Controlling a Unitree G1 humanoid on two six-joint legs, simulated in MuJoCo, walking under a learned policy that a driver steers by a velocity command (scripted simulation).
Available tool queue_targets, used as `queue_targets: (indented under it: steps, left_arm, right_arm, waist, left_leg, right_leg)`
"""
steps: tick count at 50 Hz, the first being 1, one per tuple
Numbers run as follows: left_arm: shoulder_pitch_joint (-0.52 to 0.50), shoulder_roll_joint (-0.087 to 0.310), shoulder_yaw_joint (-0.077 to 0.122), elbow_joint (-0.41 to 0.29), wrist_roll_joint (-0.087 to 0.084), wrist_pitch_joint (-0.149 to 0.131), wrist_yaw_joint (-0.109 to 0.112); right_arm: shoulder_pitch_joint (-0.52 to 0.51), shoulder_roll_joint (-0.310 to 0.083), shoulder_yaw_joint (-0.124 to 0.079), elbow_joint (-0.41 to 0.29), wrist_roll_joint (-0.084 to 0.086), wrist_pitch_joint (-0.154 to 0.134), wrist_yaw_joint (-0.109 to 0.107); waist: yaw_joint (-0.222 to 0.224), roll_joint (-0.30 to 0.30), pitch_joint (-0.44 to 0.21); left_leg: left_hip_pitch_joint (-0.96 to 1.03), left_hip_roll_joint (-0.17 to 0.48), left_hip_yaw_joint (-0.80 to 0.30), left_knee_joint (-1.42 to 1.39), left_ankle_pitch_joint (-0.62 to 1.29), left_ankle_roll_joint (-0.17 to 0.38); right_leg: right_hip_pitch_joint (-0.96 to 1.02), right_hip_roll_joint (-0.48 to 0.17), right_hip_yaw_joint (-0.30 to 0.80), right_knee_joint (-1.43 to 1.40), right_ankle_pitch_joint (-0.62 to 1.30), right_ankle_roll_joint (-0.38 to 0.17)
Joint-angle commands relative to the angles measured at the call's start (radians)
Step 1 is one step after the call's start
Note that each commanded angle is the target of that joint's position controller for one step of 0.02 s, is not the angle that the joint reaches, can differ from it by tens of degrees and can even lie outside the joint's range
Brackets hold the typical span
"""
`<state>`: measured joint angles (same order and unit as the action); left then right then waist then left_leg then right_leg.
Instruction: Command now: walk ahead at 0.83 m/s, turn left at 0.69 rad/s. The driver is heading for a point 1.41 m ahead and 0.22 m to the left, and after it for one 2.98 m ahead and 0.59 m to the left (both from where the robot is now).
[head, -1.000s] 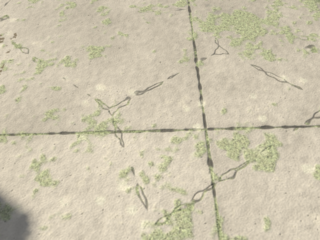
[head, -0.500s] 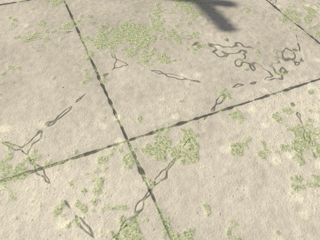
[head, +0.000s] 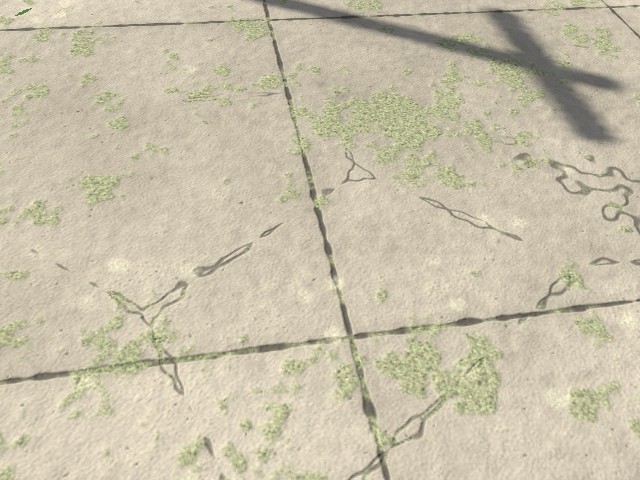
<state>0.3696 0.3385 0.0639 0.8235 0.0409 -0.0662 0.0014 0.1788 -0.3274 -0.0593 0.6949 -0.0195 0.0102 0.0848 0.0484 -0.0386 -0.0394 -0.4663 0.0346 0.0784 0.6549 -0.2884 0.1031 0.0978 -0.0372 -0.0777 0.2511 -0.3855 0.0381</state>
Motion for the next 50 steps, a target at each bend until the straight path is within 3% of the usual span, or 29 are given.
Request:
queue_targets:
  steps: [1, 2, 3, 4, 5, 6, 8, 11, 15, 19, 21, 23, 24, 25, 26, 27, 28, 29, 31, 32, 35, 38, 42, 44, 45, 46, 47, 48, 50]
  left_arm:
    - [-0.096, 0.139, 0.023, -0.075, 0.005, -0.009, 0.002]
    - [-0.132, 0.071, -0.005, -0.137, -0.001, -0.014, -0.003]
    - [-0.229, 0.026, -0.018, -0.192, 0.013, -0.031, -0.011]
    - [-0.287, 0.061, -0.019, -0.211, 0.031, -0.045, -0.021]
    - [-0.271, 0.081, -0.017, -0.196, 0.028, -0.055, -0.028]
    - [-0.224, 0.081, -0.019, -0.178, 0.03, -0.056, -0.03]
    - [-0.191, 0.066, -0.029, -0.167, 0.045, -0.023, -0.036]
    - [-0.292, 0.056, -0.036, -0.204, 0.033, 0.017, -0.04]
    - [-0.471, 0.028, -0.054, -0.268, 0.009, 0.011, -0.049]
    - [-0.537, 0.01, -0.066, -0.301, 0.0, -0.004, -0.051]
    - [-0.441, 0.043, -0.053, -0.277, 0.0, -0.007, -0.036]
    - [-0.125, 0.13, -0.012, -0.195, -0.021, -0.005, 0.0]
    - [0.105, 0.167, 0.011, -0.135, -0.015, -0.005, 0.026]
    - [0.21, 0.249, 0.038, -0.117, 0.027, -0.01, 0.037]
    - [0.124, 0.252, 0.043, -0.109, 0.018, -0.007, 0.014]
    - [-0.001, 0.149, 0.032, -0.125, 0.002, -0.008, 0.0]
    - [-0.033, 0.086, 0.02, -0.113, -0.005, -0.014, -0.006]
    - [-0.036, 0.053, 0.012, -0.093, 0.005, -0.018, -0.007]
    - [0.012, 0.012, -0.008, -0.028, 0.004, -0.031, -0.006]
    - [0.036, 0.008, -0.01, -0.003, -0.011, -0.038, -0.008]
    - [0.047, 0.045, -0.002, 0.008, -0.029, -0.052, -0.006]
    - [0.018, 0.107, 0.022, -0.007, -0.042, -0.061, -0.012]
    - [0.106, 0.156, 0.032, 0.025, -0.052, -0.055, -0.02]
    - [0.106, 0.188, 0.04, 0.035, -0.041, -0.044, -0.017]
    - [0.083, 0.124, 0.025, 0.014, -0.038, -0.047, -0.017]
    - [0.178, -0.056, -0.012, -0.028, -0.073, -0.044, -0.008]
    - [0.109, 0.023, -0.004, -0.057, -0.069, -0.032, -0.004]
    - [0.014, 0.05, 0.005, -0.057, -0.053, -0.018, -0.006]
    - [-0.044, 0.029, 0.006, -0.048, -0.035, 0.003, -0.03]
  right_arm:
    - [0.253, -0.126, -0.044, 0.022, -0.011, -0.026, -0.018]
    - [0.445, -0.265, -0.083, 0.057, -0.015, -0.033, -0.039]
    - [0.377, -0.264, -0.069, 0.037, 0.003, -0.038, -0.037]
    - [0.297, -0.237, -0.064, 0.01, 0.005, -0.035, -0.04]
    - [0.285, -0.224, -0.064, 0.011, 0.005, -0.037, -0.046]
    - [0.268, -0.208, -0.061, 0.014, 0.008, -0.039, -0.054]
    - [0.206, -0.164, -0.042, 0.001, 0.013, -0.053, -0.064]
    - [0.244, -0.143, -0.037, 0.017, 0.022, -0.075, -0.064]
    - [0.31, -0.15, -0.047, 0.047, 0.024, -0.083, -0.07]
    - [0.347, -0.122, -0.035, 0.1, 0.036, -0.099, -0.084]
    - [0.312, -0.161, -0.039, 0.112, 0.033, -0.106, -0.09]
    - [0.275, -0.216, -0.049, 0.126, 0.0, -0.103, -0.091]
    - [0.224, -0.182, -0.042, 0.123, -0.016, -0.107, -0.094]
    - [0.292, -0.033, -0.008, 0.09, 0.011, -0.113, -0.089]
    - [0.369, -0.014, 0.011, 0.076, 0.036, -0.116, -0.073]
    - [0.261, -0.072, 0.009, 0.089, 0.01, -0.107, -0.081]
    - [0.166, -0.085, 0.01, 0.075, -0.005, -0.104, -0.072]
    - [0.1, -0.075, 0.014, 0.057, -0.016, -0.099, -0.063]
    - [0.051, -0.033, 0.029, 0.017, -0.033, -0.084, -0.045]
    - [0.027, -0.015, 0.037, -0.004, -0.039, -0.08, -0.042]
    - [-0.128, -0.014, 0.062, -0.095, -0.056, -0.083, -0.029]
    - [-0.228, 0.005, 0.087, -0.12, -0.026, -0.095, 0.0]
    - [-0.205, -0.065, 0.055, -0.097, -0.025, -0.094, -0.035]
    - [0.073, -0.121, 0.02, -0.017, -0.035, -0.101, -0.068]
    - [0.254, -0.199, -0.011, 0.004, -0.056, -0.104, -0.094]
    - [0.304, -0.265, -0.028, 0.009, -0.091, -0.103, -0.1]
    - [0.253, -0.237, -0.033, 0.005, -0.053, -0.091, -0.096]
    - [0.156, -0.145, -0.015, 0.006, -0.042, -0.094, -0.094]
    - [0.102, -0.06, 0.002, 0.028, -0.04, -0.101, -0.088]
  waist:
    - [-0.188, 0.07, -0.025]
    - [-0.264, 0.332, -0.115]
    - [-0.204, 0.4, -0.069]
    - [-0.192, 0.241, 0.005]
    - [-0.159, 0.107, 0.011]
    - [-0.111, 0.037, 0.037]
    - [-0.058, 0.084, 0.071]
    - [-0.068, 0.071, 0.14]
    - [-0.125, 0.08, 0.156]
    - [-0.152, 0.106, 0.126]
    - [-0.097, 0.122, 0.056]
    - [0.071, 0.148, -0.118]
    - [0.184, 0.127, -0.194]
    - [0.141, -0.135, -0.315]
    - [0.045, -0.338, -0.365]
    - [0.037, -0.145, -0.177]
    - [0.032, 0.007, -0.079]
    - [0.018, 0.066, -0.018]
    - [-0.029, 0.009, 0.06]
    - [-0.049, -0.015, 0.087]
    - [-0.068, -0.011, 0.17]
    - [-0.059, 0.003, 0.168]
    - [-0.055, 0.011, 0.073]
    - [-0.192, 0.005, -0.104]
    - [-0.269, 0.067, -0.21]
    - [-0.183, 0.303, -0.354]
    - [-0.18, 0.284, -0.336]
    - [-0.153, 0.187, -0.143]
    - [-0.109, 0.114, -0.003]
  left_leg:
    - [0.455, -0.12, 0.059, -0.049, -0.098, 0.072]
    - [0.69, 0.096, -0.398, -0.245, -0.504, 0.167]
    - [0.724, 0.214, -0.888, -0.494, -0.68, 0.206]
    - [0.691, 0.238, -0.852, -0.464, -0.524, 0.201]
    - [0.629, 0.219, -0.748, -0.423, -0.373, 0.193]
    - [0.522, 0.181, -0.65, -0.431, -0.299, 0.174]
    - [0.375, 0.093, -0.537, -0.478, -0.223, 0.155]
    - [0.283, 0.045, -0.484, -0.536, -0.089, 0.175]
    - [0.313, 0.011, -0.459, -0.514, 0.238, 0.16]
    - [0.414, 0.052, -0.428, -0.523, 0.596, 0.117]
    - [0.467, 0.06, -0.394, -0.423, 0.922, 0.073]
    - [0.476, 0.063, -0.362, -0.059, 1.162, 0.04]
    - [0.316, 0.026, -0.333, 0.221, 1.007, 0.036]
    - [0.038, -0.104, -0.259, 0.659, 0.372, 0.007]
    - [-0.154, -0.193, -0.254, 0.797, -0.132, -0.001]
    - [-0.22, -0.098, -0.24, 0.794, -0.034, 0.017]
    - [-0.208, -0.063, -0.232, 0.754, 0.027, 0.015]
    - [-0.199, -0.038, -0.221, 0.702, 0.026, 0.017]
    - [-0.198, -0.012, -0.231, 0.64, -0.017, 0.003]
    - [-0.226, 0.009, -0.221, 0.593, -0.042, -0.008]
    - [-0.289, 0.076, -0.148, 0.366, 0.053, -0.063]
    - [0.08, 0.021, -0.059, 0.034, 0.303, -0.091]
    - [0.205, -0.038, -0.041, -0.084, 0.282, -0.07]
    - [0.545, -0.047, -0.044, -0.093, 0.158, -0.056]
    - [0.756, 0.148, -0.229, -0.105, -0.106, -0.039]
    - [0.937, 0.467, -0.708, -0.239, -0.392, 0.024]
    - [0.844, 0.452, -0.905, -0.394, -0.497, 0.051]
    - [0.7, 0.391, -0.705, -0.389, -0.421, 0.036]
    - [0.498, 0.292, -0.411, -0.404, -0.076, -0.002]
  right_leg:
    - [-0.349, -0.148, -0.09, 0.423, 0.627, -0.133]
    - [-0.661, -0.039, -0.129, 0.859, 0.475, -0.068]
    - [-0.968, 0.105, 0.066, 1.032, -0.043, -0.056]
    - [-1.07, 0.03, 0.156, 1.119, 0.007, -0.066]
    - [-1.026, -0.017, 0.162, 1.085, 0.086, -0.069]
    - [-0.949, -0.053, 0.156, 0.998, 0.12, -0.063]
    - [-0.844, -0.075, 0.138, 0.906, 0.145, -0.028]
    - [-0.861, -0.064, 0.09, 0.795, 0.207, 0.014]
    - [-0.838, -0.005, 0.062, 0.528, 0.374, 0.032]
    - [-0.685, 0.027, 0.03, 0.327, 0.518, -0.033]
    - [-0.487, 0.082, 0.015, 0.278, 0.453, -0.075]
    - [-0.169, 0.112, 0.012, 0.302, 0.271, -0.11]
    - [0.077, 0.016, 0.084, 0.346, 0.148, -0.131]
    - [0.304, -0.24, 0.521, 0.28, -0.297, -0.221]
    - [0.33, -0.361, 1.029, 0.037, -0.382, -0.3]
    - [0.174, -0.311, 0.915, 0.023, -0.388, -0.296]
    - [0.025, -0.281, 0.755, 0.023, -0.269, -0.295]
    - [-0.076, -0.24, 0.647, 0.007, -0.163, -0.277]
    - [-0.213, -0.189, 0.535, -0.032, -0.045, -0.271]
    - [-0.232, -0.175, 0.513, -0.056, -0.006, -0.277]
    - [-0.328, -0.144, 0.437, -0.162, 0.091, -0.296]
    - [-0.538, -0.071, 0.299, -0.246, 0.295, -0.255]
    - [-0.268, -0.098, 0.28, -0.057, 0.765, -0.21]
    - [-0.322, -0.045, 0.25, 0.384, 0.852, -0.172]
    - [-0.498, 0.017, 0.212, 0.708, 0.592, -0.159]
    - [-0.754, 0.085, 0.169, 1.066, -0.105, -0.144]
    - [-0.849, 0.064, 0.169, 1.162, -0.02, -0.159]
    - [-0.901, 0.002, 0.158, 1.14, 0.08, -0.16]
    - [-0.843, -0.049, 0.151, 1.064, 0.135, -0.147]
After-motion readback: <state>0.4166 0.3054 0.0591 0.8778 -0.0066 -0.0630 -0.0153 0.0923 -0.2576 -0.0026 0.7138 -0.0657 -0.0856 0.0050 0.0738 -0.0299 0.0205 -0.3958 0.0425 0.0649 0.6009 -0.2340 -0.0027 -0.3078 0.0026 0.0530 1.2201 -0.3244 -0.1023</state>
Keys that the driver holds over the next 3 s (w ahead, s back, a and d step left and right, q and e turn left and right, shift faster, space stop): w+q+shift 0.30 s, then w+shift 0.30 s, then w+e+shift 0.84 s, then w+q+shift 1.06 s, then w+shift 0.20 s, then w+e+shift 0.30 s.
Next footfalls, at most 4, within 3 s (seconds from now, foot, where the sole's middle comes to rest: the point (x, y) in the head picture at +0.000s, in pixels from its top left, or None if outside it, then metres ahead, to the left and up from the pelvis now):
0.02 left None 0.11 0.10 -0.76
0.48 right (291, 440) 0.60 0.08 -0.76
0.90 left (143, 320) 0.87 0.46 -0.77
1.34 right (223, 198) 1.31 0.33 -0.76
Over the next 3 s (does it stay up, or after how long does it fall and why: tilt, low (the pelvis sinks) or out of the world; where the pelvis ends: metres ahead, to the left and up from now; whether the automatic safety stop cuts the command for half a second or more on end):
stays up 2.65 0.57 -0.01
